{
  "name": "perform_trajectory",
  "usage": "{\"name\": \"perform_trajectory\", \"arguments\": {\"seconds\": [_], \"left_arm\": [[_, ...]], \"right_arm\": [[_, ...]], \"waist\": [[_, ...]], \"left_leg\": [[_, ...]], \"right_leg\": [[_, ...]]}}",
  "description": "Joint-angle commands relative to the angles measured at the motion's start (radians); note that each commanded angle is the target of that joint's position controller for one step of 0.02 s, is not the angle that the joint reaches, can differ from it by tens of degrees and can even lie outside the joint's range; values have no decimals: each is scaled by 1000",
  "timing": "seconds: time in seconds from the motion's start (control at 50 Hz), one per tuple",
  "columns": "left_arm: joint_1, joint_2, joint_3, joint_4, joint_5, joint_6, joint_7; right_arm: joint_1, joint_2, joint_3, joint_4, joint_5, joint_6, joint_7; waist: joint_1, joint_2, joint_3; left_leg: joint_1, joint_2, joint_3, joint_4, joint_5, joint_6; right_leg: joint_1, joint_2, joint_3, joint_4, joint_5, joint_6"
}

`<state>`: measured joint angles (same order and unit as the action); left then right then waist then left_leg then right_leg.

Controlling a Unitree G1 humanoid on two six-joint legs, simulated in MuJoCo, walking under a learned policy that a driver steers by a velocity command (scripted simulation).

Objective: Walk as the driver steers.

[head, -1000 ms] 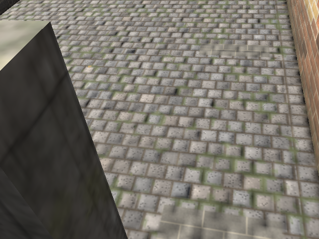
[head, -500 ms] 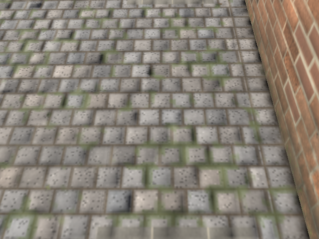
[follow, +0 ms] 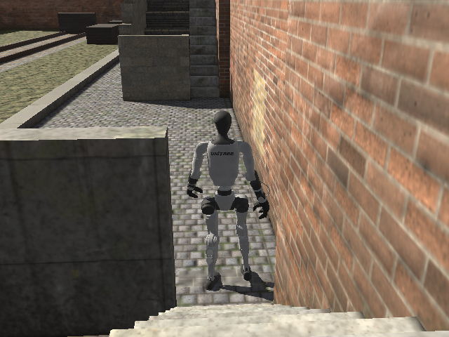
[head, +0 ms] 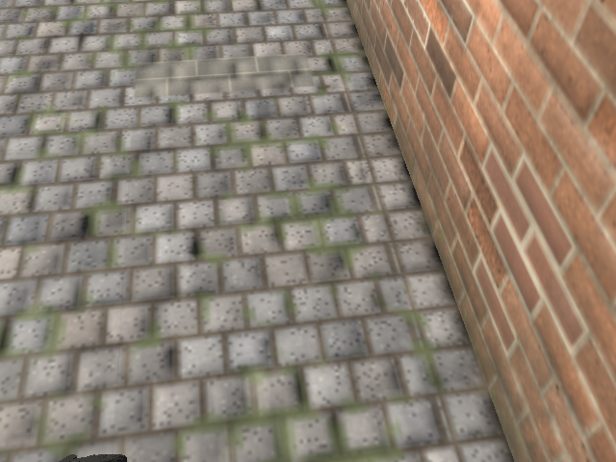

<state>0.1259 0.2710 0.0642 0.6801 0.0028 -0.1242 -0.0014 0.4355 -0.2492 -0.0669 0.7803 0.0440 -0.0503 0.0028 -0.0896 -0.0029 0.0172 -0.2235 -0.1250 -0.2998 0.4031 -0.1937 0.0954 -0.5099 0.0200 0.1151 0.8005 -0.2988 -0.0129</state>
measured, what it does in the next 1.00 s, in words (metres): walks ahead: right foot, then left foot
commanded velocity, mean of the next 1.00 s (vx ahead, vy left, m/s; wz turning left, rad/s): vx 0.93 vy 0.00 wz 0.01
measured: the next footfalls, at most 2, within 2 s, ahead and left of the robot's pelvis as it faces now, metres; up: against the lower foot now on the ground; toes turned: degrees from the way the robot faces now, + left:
right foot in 0.14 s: +0.19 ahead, -0.18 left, +0.00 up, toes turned +12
left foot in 0.58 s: +0.55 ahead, +0.23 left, +0.00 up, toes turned +19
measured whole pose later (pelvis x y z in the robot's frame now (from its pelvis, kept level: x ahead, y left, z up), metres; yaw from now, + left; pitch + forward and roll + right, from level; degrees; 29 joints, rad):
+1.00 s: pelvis +0.75 +0.13 -0.04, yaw +1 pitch -2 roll +3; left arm 0.10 0.28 0.05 0.68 -0.04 -0.02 -0.06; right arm 0.39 -0.27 -0.07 0.85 0.00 -0.09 -0.01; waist -0.05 -0.01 0.06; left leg 0.31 -0.01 0.32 0.27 -0.48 -0.06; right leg -0.74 -0.07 -0.11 0.82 0.05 -0.11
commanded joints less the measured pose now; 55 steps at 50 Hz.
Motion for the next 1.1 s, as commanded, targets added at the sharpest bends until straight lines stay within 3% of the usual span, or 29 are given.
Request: {"name": "perform_trajectory", "arguments": {"seconds": [0.02,0.06,0.12,0.14,0.16,0.18,0.2,0.26,0.36,0.42,0.48,0.54,0.56,0.58,0.6,0.62,0.64,0.66,0.68,0.72,0.76,0.86,0.94,0.98,1.02,1.04,1.06,1.08,1.1], "left_arm": [[-78,55,17,-67,-29,-8,11],[-49,82,41,-68,-47,5,29],[126,125,61,-25,-60,0,31],[264,190,79,1,-35,-5,32],[399,281,94,31,2,-5,23],[303,251,86,31,8,-2,19],[277,203,73,22,-4,8,22],[246,136,43,95,8,25,21],[337,50,14,216,3,2,-3],[310,67,-4,233,3,11,2],[384,152,-7,272,-12,16,5],[397,211,-15,312,0,23,12],[358,236,-13,318,11,34,8],[342,234,-18,296,6,20,5],[377,88,-43,238,18,5,-3],[485,32,-57,219,-39,-25,-11],[338,118,-25,174,-80,-23,1],[238,76,-27,134,-89,-10,17],[223,20,-39,125,-72,0,26],[302,-40,-34,152,-66,47,17],[293,-39,-23,141,-77,90,10],[108,4,-16,36,-41,111,-17],[-7,49,-13,-25,-32,89,-66],[71,117,16,-28,-48,98,-67],[350,222,68,18,-54,130,-55],[567,286,105,78,-53,143,-40],[536,300,107,102,-51,148,-30],[365,268,59,24,-7,106,-41],[355,191,48,-23,-4,78,-54]], "right_arm": [[-106,-157,-31,-101,4,-11,-5],[-85,-193,-50,-111,33,-6,-2],[-92,-112,-31,-141,33,-26,16],[-72,-53,-15,-150,28,-33,28],[-39,0,9,-209,51,-55,26],[-102,-96,-8,-220,42,-60,14],[-105,-147,-24,-200,10,-49,7],[-105,-81,-16,-180,15,-25,-3],[-198,12,19,-253,31,-17,13],[-365,4,32,-328,16,-24,26],[-496,21,49,-403,14,-31,45],[-452,-86,10,-431,13,-40,54],[-242,-157,-29,-379,6,-32,37],[-15,-207,-54,-307,4,-15,16],[117,-305,-69,-234,-39,-6,-7],[112,-288,-51,-247,-84,-29,3],[66,-204,-31,-214,-88,-40,11],[39,-157,-17,-161,-65,-48,20],[-20,-128,-13,-124,-57,-54,28],[-119,-29,5,-81,-69,-60,38],[-176,17,10,-46,-49,-65,38],[-250,-54,-6,-40,-65,-75,5],[-204,-196,-35,-36,-49,-78,-22],[-202,-266,-53,-44,-37,-55,-23],[-267,-308,-66,-70,-19,-30,-15],[-319,-279,-56,-79,-12,-35,-8],[-353,-97,-8,-105,-22,-69,4],[-136,17,35,-197,-5,-119,18],[-217,-112,28,-215,-9,-145,21]], "waist": [[34,187,-8],[61,194,34],[182,79,19],[239,-72,-82],[224,-382,-240],[198,-292,-156],[209,-248,-117],[156,-104,28],[120,-95,119],[110,-41,173],[127,-35,216],[20,-179,80],[-113,-208,-21],[-235,-215,-148],[-161,19,-326],[-81,265,-613],[-82,187,-399],[-64,143,-176],[-4,50,-71],[89,111,-14],[126,130,41],[147,74,195],[125,-5,162],[183,54,65],[343,130,-79],[445,86,-158],[377,-301,0],[103,-482,-184],[163,-269,-218]], "left_leg": [[-156,120,-227,-176,-226,138],[-220,136,-260,-156,-327,119],[-379,99,-233,38,-433,36],[-456,30,-111,343,-473,-9],[-623,10,33,631,-448,-14],[-713,138,107,776,-301,-32],[-726,160,142,841,-218,-49],[-699,227,178,865,-69,-48],[-819,219,146,881,-7,-48],[-707,195,242,607,112,-53],[-540,200,351,455,150,-27],[-213,97,379,344,77,0],[64,53,400,310,46,15],[441,116,311,299,101,21],[771,400,-73,292,-24,39],[785,575,-505,29,-250,110],[632,519,-423,-83,-269,77],[473,503,-246,-98,-177,62],[314,475,-142,-129,-100,46],[132,419,87,-171,19,30],[93,404,234,-224,98,20],[-40,314,509,-292,201,0],[119,344,593,-284,490,-20],[273,363,596,-116,1005,-31],[239,390,568,273,1298,-22],[75,338,544,612,1142,-42],[-233,63,507,1172,-89,-95],[-570,-19,228,1361,-404,-94],[-549,37,111,1288,-323,-45]], "right_leg": [[244,56,-56,-217,99,59],[338,40,-39,-272,152,65],[637,-36,-22,-326,124,53],[802,-200,123,-377,-26,0],[929,-494,574,-512,-433,-146],[788,-486,608,-548,-496,-157],[765,-418,488,-548,-431,-129],[638,-318,209,-564,-87,-64],[574,-279,-12,-551,361,-106],[446,-262,-112,-616,564,-110],[462,-303,-100,-725,672,-148],[553,-327,-118,-553,1223,-138],[489,-306,-129,-335,1362,-130],[273,-253,-117,-76,1243,-101],[-9,-105,-74,331,378,-57],[-22,-25,107,583,-103,-61],[-127,-60,99,640,-80,-55],[-209,-87,48,644,-40,-45],[-187,-138,40,598,-4,-48],[-73,-200,42,564,93,-52],[-109,-213,24,548,69,-54],[-206,-194,-70,349,307,-32],[-74,-128,-205,30,461,-86],[40,-32,-294,17,368,-116],[363,26,-301,52,192,-170],[671,27,-227,-46,238,-212],[712,-12,-48,-139,348,-276],[856,-189,630,-367,-81,-488],[790,-253,804,-560,-329,-446]]}}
